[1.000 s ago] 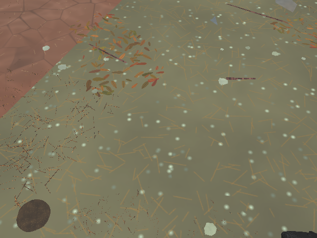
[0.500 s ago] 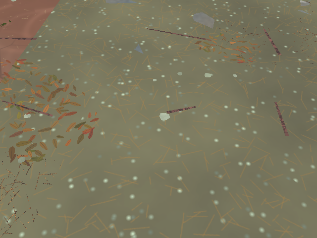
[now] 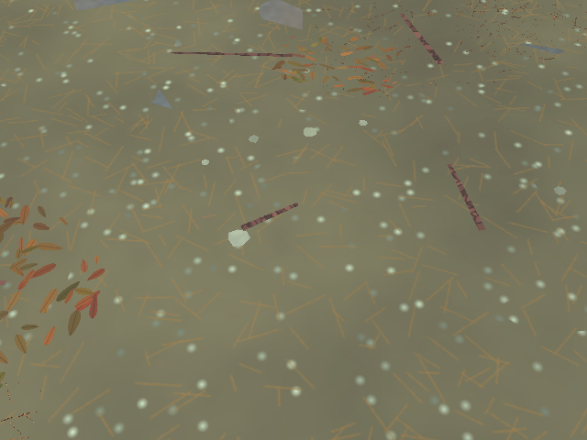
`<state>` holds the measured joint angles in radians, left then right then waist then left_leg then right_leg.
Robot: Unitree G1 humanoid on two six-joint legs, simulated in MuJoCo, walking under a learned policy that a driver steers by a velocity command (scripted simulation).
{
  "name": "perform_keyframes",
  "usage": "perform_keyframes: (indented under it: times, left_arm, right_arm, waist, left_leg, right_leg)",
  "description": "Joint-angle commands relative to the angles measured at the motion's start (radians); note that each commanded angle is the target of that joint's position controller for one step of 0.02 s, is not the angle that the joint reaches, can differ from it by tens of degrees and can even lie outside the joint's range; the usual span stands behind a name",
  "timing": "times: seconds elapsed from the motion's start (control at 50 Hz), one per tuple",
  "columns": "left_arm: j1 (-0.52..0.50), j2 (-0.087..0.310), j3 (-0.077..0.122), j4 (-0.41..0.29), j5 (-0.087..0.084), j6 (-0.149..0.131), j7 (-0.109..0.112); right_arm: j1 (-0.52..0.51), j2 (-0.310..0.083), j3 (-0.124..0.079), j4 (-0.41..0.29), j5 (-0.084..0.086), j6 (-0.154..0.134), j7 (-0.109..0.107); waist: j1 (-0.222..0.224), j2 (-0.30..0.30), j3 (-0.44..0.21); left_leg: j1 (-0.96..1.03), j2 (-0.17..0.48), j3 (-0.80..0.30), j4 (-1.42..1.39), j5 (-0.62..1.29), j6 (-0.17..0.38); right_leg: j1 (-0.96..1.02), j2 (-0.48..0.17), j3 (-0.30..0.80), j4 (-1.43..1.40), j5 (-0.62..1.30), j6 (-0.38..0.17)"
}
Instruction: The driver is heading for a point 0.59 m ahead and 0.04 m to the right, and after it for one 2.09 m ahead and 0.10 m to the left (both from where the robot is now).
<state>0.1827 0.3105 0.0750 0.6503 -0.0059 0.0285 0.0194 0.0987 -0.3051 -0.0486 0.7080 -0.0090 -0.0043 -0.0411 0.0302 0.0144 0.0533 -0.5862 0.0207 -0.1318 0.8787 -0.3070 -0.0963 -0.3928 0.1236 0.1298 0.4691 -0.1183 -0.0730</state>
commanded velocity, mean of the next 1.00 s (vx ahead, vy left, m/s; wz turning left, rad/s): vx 0.05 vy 0.00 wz -0.37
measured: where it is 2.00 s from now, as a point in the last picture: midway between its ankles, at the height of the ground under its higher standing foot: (359, 422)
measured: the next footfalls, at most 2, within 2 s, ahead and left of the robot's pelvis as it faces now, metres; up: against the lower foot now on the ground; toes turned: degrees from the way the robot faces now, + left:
left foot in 0.14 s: +0.11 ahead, +0.16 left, +0.00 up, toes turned -11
right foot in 0.56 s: +0.02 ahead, -0.10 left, +0.00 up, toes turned -22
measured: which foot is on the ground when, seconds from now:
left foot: up 0.00-0.12, down 0.14-0.56, up 0.58-0.98, down 1.00-1.00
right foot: down 0.00-0.14, up 0.16-0.54, down 0.56-1.00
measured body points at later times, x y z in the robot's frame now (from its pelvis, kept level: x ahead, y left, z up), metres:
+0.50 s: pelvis +0.03 +0.03 +0.00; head +0.07 +0.02 +0.45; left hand +0.27 +0.24 -0.09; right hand +0.08 -0.28 -0.10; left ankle +0.08 +0.16 -0.74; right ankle -0.01 -0.09 -0.71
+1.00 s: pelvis +0.04 +0.00 +0.00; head +0.05 +0.01 +0.45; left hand +0.27 +0.20 -0.11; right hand +0.04 -0.29 -0.11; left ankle +0.04 +0.11 -0.74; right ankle -0.02 -0.09 -0.74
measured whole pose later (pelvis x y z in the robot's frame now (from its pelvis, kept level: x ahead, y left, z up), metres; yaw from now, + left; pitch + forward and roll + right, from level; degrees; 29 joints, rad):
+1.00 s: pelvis +0.04 +0.00 +0.00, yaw -20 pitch +1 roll -1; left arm 0.18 0.26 0.04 0.73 -0.01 0.00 0.01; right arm 0.25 -0.28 -0.05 0.80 0.02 -0.01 0.00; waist -0.01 0.00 -0.02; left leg -0.21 0.02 0.04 0.54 -0.36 0.05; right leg -0.21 0.03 -0.04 0.49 -0.30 -0.04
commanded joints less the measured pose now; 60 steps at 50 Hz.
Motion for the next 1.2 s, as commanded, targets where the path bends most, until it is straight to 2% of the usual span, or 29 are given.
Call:
perform_keyframes:
  times: [0.02,0.08,0.12,0.14,0.16,0.18,0.2,0.26,0.38,0.48,0.52,0.54,0.56,0.58,0.6,0.62,0.66,0.72,0.82,0.88,0.94,0.98,1.0,1.02,1.04,1.06,1.08,1.12,1.2]
  left_arm:
    - [-0.041,0.159,0.044,-0.085,0.0,0.001,0.013]
    - [-0.026,0.152,0.044,-0.087,-0.002,0.008,0.009]
    - [-0.046,0.14,0.039,-0.094,-0.015,0.016,0.011]
    - [-0.022,0.11,0.03,-0.095,-0.016,0.018,0.013]
    - [0.044,0.063,0.019,-0.105,-0.011,0.015,0.008]
    - [0.018,0.132,0.039,-0.115,-0.006,0.002,0.006]
    - [0.037,0.192,0.06,-0.096,-0.003,0.0,0.004]
    - [0.058,0.141,0.056,-0.056,-0.011,0.032,0.01]
    - [-0.055,0.067,0.025,-0.121,-0.018,0.032,-0.007]
    - [-0.037,0.086,0.031,-0.13,-0.016,0.039,-0.029]
    - [0.02,0.078,0.036,-0.111,-0.014,0.041,-0.036]
    - [0.056,0.089,0.043,-0.095,-0.01,0.039,-0.032]
    - [0.087,0.152,0.059,-0.095,-0.01,0.035,-0.02]
    - [0.067,0.257,0.072,-0.124,0.01,0.028,-0.01]
    - [0.104,0.194,0.056,-0.118,0.04,0.004,-0.016]
    - [0.065,0.163,0.04,-0.102,0.042,-0.013,-0.017]
    - [-0.035,0.118,0.024,-0.097,0.011,-0.024,-0.01]
    - [-0.071,0.073,0.0,-0.084,0.017,-0.026,0.001]
    - [-0.049,0.049,-0.011,-0.036,0.025,-0.024,0.0]
    - [0.002,0.148,0.018,0.005,0.013,-0.024,-0.009]
    - [-0.005,0.146,0.02,0.024,-0.007,-0.037,-0.006]
    - [-0.053,0.123,0.017,0.022,-0.014,-0.044,-0.006]
    - [-0.088,0.087,0.009,0.012,-0.01,-0.051,-0.007]
    - [-0.142,0.022,-0.006,-0.024,0.002,-0.065,-0.013]
    - [-0.192,0.019,-0.006,-0.07,-0.002,-0.091,-0.016]
    - [-0.21,0.075,0.008,-0.071,-0.015,-0.11,-0.02]
    - [-0.18,0.084,0.013,-0.06,-0.027,-0.125,-0.032]
    - [-0.178,0.089,0.016,-0.043,-0.007,-0.14,-0.043]
    - [-0.228,0.023,-0.002,-0.048,0.001,-0.144,-0.062]
  right_arm:
    - [0.031,-0.08,-0.024,-0.052,0.005,-0.009,0.003]
    - [0.027,-0.089,-0.029,-0.059,0.011,-0.03,0.015]
    - [0.084,-0.093,-0.038,-0.043,0.013,-0.042,0.024]
    - [0.109,-0.135,-0.051,-0.038,0.003,-0.044,0.022]
    - [0.062,-0.231,-0.071,-0.055,-0.02,-0.032,0.015]
    - [0.082,-0.203,-0.07,-0.053,-0.045,-0.027,0.018]
    - [0.057,-0.155,-0.057,-0.07,-0.036,-0.027,0.016]
    - [0.001,-0.093,-0.039,-0.082,0.001,-0.016,0.005]
    - [0.056,-0.14,-0.059,-0.066,-0.007,0.013,-0.006]
    - [0.039,-0.179,-0.077,-0.057,0.017,0.013,0.013]
    - [0.02,-0.179,-0.077,-0.049,0.037,0.011,0.015]
    - [0.054,-0.149,-0.068,-0.029,0.042,0.008,0.017]
    - [0.096,-0.096,-0.052,-0.02,0.016,0.005,0.024]
    - [0.062,-0.045,-0.027,-0.075,-0.028,0.0,0.028]
    - [-0.02,-0.108,-0.048,-0.079,-0.01,0.0,0.016]
    - [-0.023,-0.128,-0.057,-0.072,0.013,0.006,0.014]
    - [0.015,-0.124,-0.062,-0.034,0.007,0.019,0.004]
    - [0.071,-0.096,-0.056,-0.009,0.009,0.022,0.008]
    - [0.055,-0.047,-0.024,0.0,0.009,0.024,0.022]
    - [0.033,-0.099,-0.03,-0.01,0.03,0.016,0.027]
    - [0.063,-0.077,-0.021,0.006,0.037,-0.01,0.035]
    - [0.165,-0.063,-0.022,0.059,0.034,-0.025,0.042]
    - [0.235,-0.074,-0.027,0.088,0.035,-0.031,0.043]
    - [0.331,-0.137,-0.044,0.111,0.035,-0.038,0.038]
    - [0.368,-0.226,-0.071,0.113,0.035,-0.051,0.046]
    - [0.349,-0.182,-0.057,0.093,0.016,-0.066,0.047]
    - [0.319,-0.15,-0.048,0.083,0.013,-0.079,0.043]
    - [0.304,-0.133,-0.046,0.069,0.031,-0.081,0.038]
    - [0.314,-0.117,-0.041,0.047,0.029,-0.055,0.015]
  waist:
    - [-0.02,-0.154,-0.172]
    - [-0.011,-0.182,-0.173]
    - [-0.053,-0.182,-0.171]
    - [-0.049,-0.127,-0.181]
    - [0.026,0.152,-0.171]
    - [-0.013,0.274,-0.151]
    - [-0.009,0.181,-0.145]
    - [-0.006,0.11,-0.104]
    - [-0.072,0.179,-0.127]
    - [-0.067,0.197,-0.135]
    - [-0.025,0.176,-0.133]
    - [-0.013,0.131,-0.138]
    - [-0.025,-0.054,-0.161]
    - [-0.037,-0.349,-0.153]
    - [0.05,-0.233,-0.205]
    - [0.021,-0.185,-0.166]
    - [-0.019,-0.15,-0.125]
    - [-0.052,-0.15,-0.144]
    - [-0.013,-0.148,-0.141]
    - [0.027,-0.18,-0.039]
    - [0.0,-0.129,0.01]
    - [-0.058,-0.1,-0.007]
    - [-0.087,-0.068,-0.015]
    - [-0.109,0.084,-0.044]
    - [-0.12,0.264,-0.004]
    - [-0.132,0.206,0.035]
    - [-0.1,0.162,0.04]
    - [-0.092,0.084,0.027]
    - [-0.095,0.085,0.006]
  left_leg:
    - [0.115,-0.033,0.02,-0.088,0.031,0.001]
    - [0.167,-0.051,0.019,-0.219,-0.005,0.023]
    - [0.289,-0.047,0.039,-0.443,0.111,0.054]
    - [0.398,0.053,-0.021,-0.516,0.192,0.091]
    - [0.487,0.275,-0.242,-0.535,0.393,0.213]
    - [0.461,0.387,-0.397,-0.568,0.51,0.351]
    - [0.451,0.381,-0.338,-0.548,0.517,0.362]
    - [0.452,0.247,-0.113,-0.514,0.485,0.28]
    - [0.533,0.249,0.02,-0.528,0.491,0.308]
    - [0.492,0.289,0.064,-0.508,0.47,0.3]
    - [0.45,0.276,0.095,-0.443,0.432,0.258]
    - [0.386,0.245,0.132,-0.378,0.363,0.206]
    - [0.219,0.169,0.224,-0.194,0.144,0.113]
    - [-0.05,0.03,0.263,0.046,-0.335,0.024]
    - [-0.042,0.031,0.122,0.217,-0.38,0.017]
    - [-0.038,0.046,0.097,0.269,-0.318,0.028]
    - [-0.032,0.057,0.084,0.239,-0.181,0.025]
    - [0.082,0.038,0.098,0.201,-0.059,0.004]
    - [0.237,0.053,0.115,-0.139,-0.051,0.011]
    - [0.206,0.013,0.172,-0.177,-0.106,0.055]
    - [0.223,0.018,0.174,-0.285,-0.108,0.129]
    - [0.389,-0.004,0.194,-0.413,-0.031,0.185]
    - [0.48,0.016,0.142,-0.444,-0.04,0.215]
    - [0.592,0.153,-0.091,-0.525,-0.152,0.286]
    - [0.647,0.314,-0.475,-0.67,-0.255,0.414]
    - [0.673,0.362,-0.561,-0.721,-0.234,0.451]
    - [0.699,0.333,-0.494,-0.705,-0.18,0.423]
    - [0.748,0.271,-0.363,-0.689,-0.007,0.372]
    - [0.616,0.158,-0.169,-0.697,0.188,0.318]
  right_leg:
    - [0.085,-0.226,0.281,-0.129,-0.045,-0.142]
    - [0.142,-0.235,0.351,-0.078,0.036,-0.133]
    - [0.139,-0.203,0.363,-0.017,0.083,-0.096]
    - [0.077,-0.154,0.324,0.059,-0.036,-0.048]
    - [-0.088,-0.01,0.138,0.253,-0.358,0.02]
    - [-0.21,0.027,0.033,0.48,-0.53,0.073]
    - [-0.221,-0.027,0.042,0.633,-0.481,0.102]
    - [-0.249,-0.059,0.001,0.77,-0.34,0.157]
    - [-0.178,-0.129,-0.106,0.496,-0.296,0.182]
    - [-0.006,-0.134,-0.175,0.253,-0.264,0.133]
    - [0.113,-0.113,-0.2,0.049,-0.132,0.082]
    - [0.226,-0.095,-0.184,-0.062,-0.034,0.048]
    - [0.401,-0.219,0.001,-0.107,0.227,-0.003]
    - [0.455,-0.487,0.326,-0.093,0.528,-0.187]
    - [0.371,-0.521,0.331,-0.113,0.469,-0.284]
    - [0.33,-0.461,0.237,-0.12,0.392,-0.246]
    - [0.298,-0.371,0.139,-0.123,0.294,-0.157]
    - [0.249,-0.322,0.062,-0.126,0.361,-0.149]
    - [0.245,-0.318,0.062,-0.153,0.081,-0.15]
    - [0.196,-0.358,0.168,-0.249,-0.423,-0.161]
    - [0.189,-0.387,0.192,-0.261,-0.519,-0.147]
    - [0.114,-0.34,0.109,-0.21,-0.483,-0.11]
    - [0.05,-0.294,0.04,-0.113,-0.43,-0.075]
    - [-0.098,-0.191,-0.103,0.132,-0.361,-0.006]
    - [-0.306,-0.048,-0.195,0.338,-0.388,0.054]
    - [-0.421,-0.09,-0.094,0.493,-0.484,0.06]
    - [-0.462,-0.128,-0.056,0.55,-0.41,0.051]
    - [-0.504,-0.158,-0.068,0.52,-0.263,0.056]
    - [-0.317,-0.128,-0.118,0.287,-0.057,0.113]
